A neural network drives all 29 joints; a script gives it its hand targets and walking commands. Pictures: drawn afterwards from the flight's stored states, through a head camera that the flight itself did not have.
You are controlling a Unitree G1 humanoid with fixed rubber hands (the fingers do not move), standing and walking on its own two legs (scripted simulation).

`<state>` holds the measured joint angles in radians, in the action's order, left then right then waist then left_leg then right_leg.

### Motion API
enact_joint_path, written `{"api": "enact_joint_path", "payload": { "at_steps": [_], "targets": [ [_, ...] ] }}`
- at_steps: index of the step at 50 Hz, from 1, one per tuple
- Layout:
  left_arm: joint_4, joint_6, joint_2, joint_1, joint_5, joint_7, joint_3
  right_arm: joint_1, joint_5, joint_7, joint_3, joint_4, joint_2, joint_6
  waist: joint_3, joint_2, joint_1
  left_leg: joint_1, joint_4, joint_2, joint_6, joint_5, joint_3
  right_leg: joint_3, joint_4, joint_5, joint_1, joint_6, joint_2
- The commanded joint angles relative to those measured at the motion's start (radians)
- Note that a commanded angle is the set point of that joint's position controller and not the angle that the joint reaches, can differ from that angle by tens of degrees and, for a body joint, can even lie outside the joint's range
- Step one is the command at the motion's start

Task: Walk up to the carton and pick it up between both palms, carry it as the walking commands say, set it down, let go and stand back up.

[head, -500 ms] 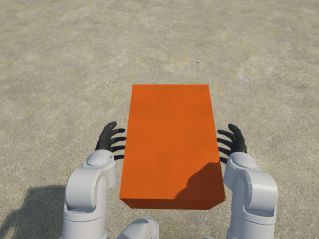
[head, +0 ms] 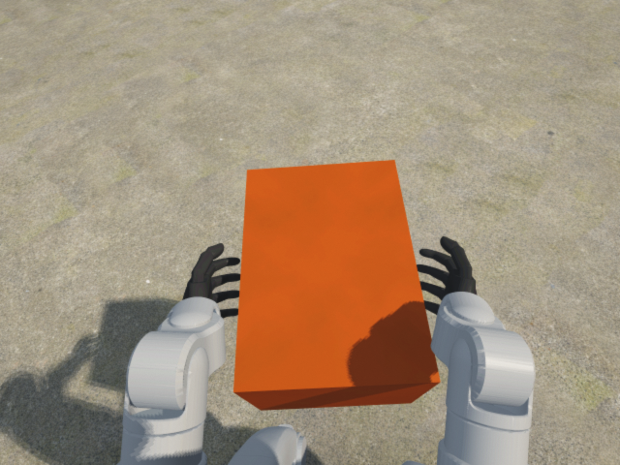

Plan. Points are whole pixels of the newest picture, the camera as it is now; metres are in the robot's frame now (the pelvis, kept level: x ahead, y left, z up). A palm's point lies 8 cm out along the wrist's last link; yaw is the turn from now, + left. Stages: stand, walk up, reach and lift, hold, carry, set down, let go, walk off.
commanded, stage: carry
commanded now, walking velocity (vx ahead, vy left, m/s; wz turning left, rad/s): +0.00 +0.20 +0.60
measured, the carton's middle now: (327, 285) +0.34 -0.01 +0.00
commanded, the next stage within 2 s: none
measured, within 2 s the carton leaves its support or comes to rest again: neither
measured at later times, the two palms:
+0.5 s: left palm out of the picture +0.19 +0.37 +0.10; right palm (229, 304) +0.28 +0.10 +0.08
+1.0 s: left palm out of the picture +0.01 +0.59 +0.08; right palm out of the picture +0.18 +0.37 +0.10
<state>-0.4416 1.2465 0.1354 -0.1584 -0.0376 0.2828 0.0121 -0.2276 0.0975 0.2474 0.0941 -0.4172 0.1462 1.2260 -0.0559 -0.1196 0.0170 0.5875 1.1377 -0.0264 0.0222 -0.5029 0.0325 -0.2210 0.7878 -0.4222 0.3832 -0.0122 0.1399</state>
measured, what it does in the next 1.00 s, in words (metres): steps to the left, turning left: left foot, then right foot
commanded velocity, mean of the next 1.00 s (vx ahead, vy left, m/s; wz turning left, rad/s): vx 0.00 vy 0.20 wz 0.60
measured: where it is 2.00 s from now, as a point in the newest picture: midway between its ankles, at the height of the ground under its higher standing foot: outside the picture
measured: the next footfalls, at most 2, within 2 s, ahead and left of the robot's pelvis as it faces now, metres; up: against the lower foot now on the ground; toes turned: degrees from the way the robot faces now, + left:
left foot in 0.18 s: +0.06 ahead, +0.23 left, +0.00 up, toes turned +10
right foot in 0.50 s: +0.04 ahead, +0.07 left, +0.00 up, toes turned +7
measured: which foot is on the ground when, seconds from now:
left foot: up 0.00-0.16, down 0.18-0.50, up 0.52-0.76, down 0.78-1.00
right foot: down 0.00-0.18, up 0.20-0.48, down 0.50-0.78, up 0.80-1.00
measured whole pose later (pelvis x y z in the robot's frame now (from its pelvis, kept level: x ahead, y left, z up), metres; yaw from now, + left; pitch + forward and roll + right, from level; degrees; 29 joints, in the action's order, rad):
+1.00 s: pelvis -0.14 +0.33 +0.01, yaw +31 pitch +2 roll -1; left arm -0.45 1.29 0.13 -0.16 -0.07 0.26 -0.02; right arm -0.25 0.11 0.25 0.06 -0.37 0.15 1.24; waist -0.05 -0.01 0.04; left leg 0.44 0.72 -0.05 -0.08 -0.30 0.03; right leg -0.12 1.03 -0.56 0.50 -0.12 0.06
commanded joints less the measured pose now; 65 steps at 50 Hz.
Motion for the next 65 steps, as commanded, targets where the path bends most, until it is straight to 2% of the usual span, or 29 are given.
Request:
{"api": "enact_joint_path", "payload": {
  "at_steps": [1, 3, 6, 8, 9, 10, 13, 17, 19, 21, 23, 24, 26, 28, 30, 35, 37, 39, 41, 43, 48, 51, 52, 53, 54, 55, 59, 63, 65],
  "targets": [
    [-0.137, -0.098, 1.05, -0.371, 0.328, -0.323, 0.448, -0.508, -0.435, -0.26, -0.742, -0.215, 1.068, -0.037, 0.452, 0.578, -0.01, 0.0, -0.188, 0.127, 0.01, 0.093, -0.04, 0.171, -0.241, 0.863, -0.417, 0.047, 0.312],
    [-0.198, -0.1, 1.036, -0.426, 0.332, -0.315, 0.484, -0.428, -0.433, -0.272, -0.713, -0.178, 1.053, -0.037, 0.452, 0.569, -0.023, -0.16, -0.382, 0.106, 0.021, 0.105, -0.003, 0.075, -0.179, 0.757, -0.317, -0.006, 0.294],
    [-0.234, -0.08, 1.046, -0.475, 0.347, -0.311, 0.515, -0.417, -0.452, -0.274, -0.697, -0.183, 1.076, -0.033, 0.483, 0.336, -0.043, -0.415, -0.674, -0.009, 0.011, 0.217, 0.117, 0.024, -0.041, 0.438, -0.229, -0.042, 0.214],
    [-0.215, -0.052, 1.035, -0.433, 0.327, -0.304, 0.549, -0.383, -0.427, -0.277, -0.645, -0.144, 1.028, -0.03, 0.481, -0.321, -0.042, -0.607, -0.685, 0.288, -0.129, 1.052, -0.33, 0.012, 0.247, -0.329, 0.191, -0.124, -0.022],
    [-0.216, -0.045, 1.011, -0.437, 0.315, -0.301, 0.572, -0.316, -0.401, -0.283, -0.637, -0.127, 1.016, -0.029, 0.446, -0.388, -0.032, -0.584, -0.643, 0.34, -0.196, 1.206, -0.392, 0.115, 0.346, -0.383, 0.254, -0.134, -0.045],
    [-0.186, -0.031, 1.023, -0.456, 0.315, -0.303, 0.57, -0.33, -0.385, -0.283, -0.629, -0.082, 1.03, -0.015, 0.441, -0.343, -0.033, -0.531, -0.622, 0.311, -0.246, 1.134, -0.333, 0.15, 0.33, -0.355, 0.224, -0.124, -0.032],
    [-0.264, -0.039, 1.065, -0.542, 0.37, -0.295, 0.642, -0.23, -0.382, -0.3, -0.574, -0.03, 1.061, -0.004, 0.544, -0.26, -0.015, -0.531, -0.558, 0.199, -0.165, 0.994, -0.206, 0.154, 0.329, -0.123, 0.157, -0.078, -0.037],
    [-0.321, -0.061, 1.112, -0.585, 0.393, -0.293, 0.633, -0.342, -0.395, -0.304, -0.598, -0.15, 1.073, -0.039, 0.573, -0.147, -0.033, -0.7, -0.511, 0.204, -0.16, 1.26, -0.227, 0.153, 0.206, -0.117, 0.223, -0.105, -0.063],
    [-0.205, -0.043, 1.114, -0.473, 0.384, -0.303, 0.586, -0.35, -0.383, -0.284, -0.611, -0.186, 1.047, -0.036, 0.574, -0.088, -0.033, -0.526, -0.557, 0.238, -0.165, 1.092, -0.277, 0.148, 0.068, -0.095, 0.057, -0.09, -0.086],
    [-0.251, -0.058, 1.106, -0.5, 0.419, -0.314, 0.579, -0.349, -0.386, -0.276, -0.631, -0.216, 1.047, -0.037, 0.562, 0.046, -0.023, -0.346, -0.627, 0.177, -0.072, 0.868, -0.25, 0.134, -0.063, -0.069, -0.148, -0.042, -0.102],
    [-0.141, -0.041, 1.116, -0.44, 0.405, -0.323, 0.543, -0.373, -0.372, -0.259, -0.629, -0.2, 1.033, -0.022, 0.546, 0.227, 0.012, -0.042, -0.47, 0.089, 0.001, 0.507, -0.151, 0.314, -0.383, 0.138, -0.434, 0.049, 0.106],
    [-0.107, -0.04, 1.083, -0.457, 0.384, -0.331, 0.503, -0.452, -0.382, -0.255, -0.664, -0.211, 1.033, -0.006, 0.459, 0.692, 0.01, 0.102, 0.0, -0.061, 0.044, -0.062, -0.019, 0.666, -0.529, 0.322, -0.359, 0.202, 0.499],
    [-0.094, -0.045, 1.065, -0.42, 0.37, -0.342, 0.479, -0.468, -0.387, -0.248, -0.676, -0.192, 1.025, 0.001, 0.417, 0.505, -0.006, 0.133, 0.348, 0.038, 0.003, -0.053, -0.163, 0.479, -0.409, 0.596, -0.24, 0.238, 0.464],
    [-0.155, -0.076, 1.086, -0.472, 0.373, -0.331, 0.478, -0.55, -0.435, -0.262, -0.693, -0.219, 1.054, -0.012, 0.453, 0.352, -0.005, 0.104, 0.126, 0.066, 0.002, 0.1, -0.111, 0.315, -0.312, 0.697, -0.373, 0.134, 0.328],
    [-0.168, -0.082, 1.036, -0.418, 0.34, -0.316, 0.477, -0.435, -0.419, -0.266, -0.683, -0.145, 1.048, -0.01, 0.503, 0.358, -0.008, 0.072, -0.119, 0.064, 0.019, 0.061, -0.049, 0.241, -0.237, 0.916, -0.508, 0.09, 0.325],
    [-0.319, -0.086, 1.034, -0.581, 0.353, -0.288, 0.523, -0.444, -0.448, -0.282, -0.673, -0.154, 1.091, -0.014, 0.486, 0.45, -0.025, -0.304, -0.489, 0.017, 0.04, 0.159, 0.146, 0.06, -0.16, 0.6, -0.256, 0.002, 0.266],
    [-0.231, -0.063, 0.983, -0.417, 0.29, -0.278, 0.511, -0.413, -0.457, -0.284, -0.681, -0.161, 1.045, -0.014, 0.489, 0.178, -0.048, -0.427, -0.668, -0.014, 0.012, 0.291, 0.093, 0.04, -0.037, 0.386, -0.167, -0.064, 0.187],
    [-0.174, -0.026, 0.925, -0.395, 0.261, -0.273, 0.489, -0.301, -0.406, -0.278, -0.616, -0.003, 0.986, 0.019, 0.445, -0.291, -0.039, -0.612, -0.678, 0.32, -0.147, 1.107, -0.402, 0.052, 0.294, -0.411, 0.25, -0.142, -0.04],
    [-0.231, -0.026, 0.972, -0.456, 0.304, -0.287, 0.56, -0.273, -0.39, -0.286, -0.614, -0.041, 1.027, 0.001, 0.484, -0.304, -0.039, -0.574, -0.567, 0.291, -0.247, 1.258, -0.356, 0.156, 0.338, -0.336, 0.244, -0.135, -0.028],
    [-0.25, -0.034, 1.052, -0.566, 0.362, -0.299, 0.622, -0.298, -0.381, -0.286, -0.598, -0.074, 1.054, -0.008, 0.511, -0.22, -0.032, -0.626, -0.482, 0.227, -0.19, 1.457, -0.293, 0.148, 0.397, -0.199, 0.279, -0.094, -0.06],
    [-0.249, -0.052, 1.087, -0.523, 0.404, -0.309, 0.609, -0.298, -0.356, -0.278, -0.575, -0.137, 1.04, -0.038, 0.611, -0.154, -0.031, -0.61, -0.499, 0.226, -0.182, 1.148, -0.213, 0.162, 0.119, -0.098, 0.112, -0.093, -0.052],
    [-0.231, -0.047, 1.084, -0.551, 0.422, -0.32, 0.572, -0.307, -0.349, -0.262, -0.603, -0.118, 1.059, -0.016, 0.564, 0.085, -0.016, -0.268, -0.516, 0.186, -0.138, 0.839, -0.241, 0.189, -0.11, -0.002, -0.225, -0.016, -0.031],
    [-0.21, -0.05, 1.072, -0.514, 0.415, -0.323, 0.56, -0.325, -0.356, -0.254, -0.621, -0.123, 1.056, -0.018, 0.542, 0.166, 0.006, -0.163, -0.491, 0.164, -0.088, 0.663, -0.224, 0.272, -0.308, 0.078, -0.342, 0.015, 0.051],
    [-0.165, -0.053, 1.085, -0.509, 0.423, -0.33, 0.539, -0.354, -0.352, -0.245, -0.626, -0.152, 1.059, -0.018, 0.561, 0.524, 0.003, -0.002, -0.17, 0.025, -0.021, 0.248, -0.095, 0.553, -0.416, 0.397, -0.434, 0.125, 0.355],
    [-0.11, -0.042, 1.074, -0.469, 0.4, -0.337, 0.513, -0.458, -0.37, -0.245, -0.641, -0.193, 1.033, -0.014, 0.468, 0.567, 0.002, 0.104, 0.161, -0.012, 0.013, -0.071, -0.034, 0.666, -0.494, 0.347, -0.266, 0.229, 0.551],
    [-0.126, -0.049, 1.083, -0.492, 0.407, -0.338, 0.52, -0.442, -0.373, -0.246, -0.639, -0.149, 1.053, -0.008, 0.441, 0.419, -0.005, 0.084, 0.3, 0.053, -0.014, -0.053, -0.165, 0.564, -0.44, 0.46, -0.225, 0.239, 0.488],
    [-0.062, -0.063, 1.053, -0.444, 0.316, -0.323, 0.459, -0.525, -0.417, -0.279, -0.678, -0.102, 1.048, 0.006, 0.394, 0.433, -0.017, -0.05, -0.104, 0.128, -0.024, 0.059, -0.093, 0.251, -0.332, 0.586, -0.235, 0.086, 0.341],
    [-0.156, -0.079, 1.059, -0.536, 0.32, -0.306, 0.491, -0.525, -0.455, -0.294, -0.698, -0.135, 1.088, -0.015, 0.467, 0.456, -0.02, -0.235, -0.548, 0.027, -0.009, 0.061, 0.089, 0.053, -0.175, 0.62, -0.335, -0.002, 0.29],
    [-0.264, -0.073, 1.032, -0.612, 0.325, -0.284, 0.521, -0.417, -0.442, -0.296, -0.627, -0.05, 1.099, -0.007, 0.482, 0.073, -0.056, -0.475, -0.737, 0.051, -0.037, 0.28, 0.001, 0.028, 0.048, 0.21, -0.11, -0.073, 0.162]
  ]
}}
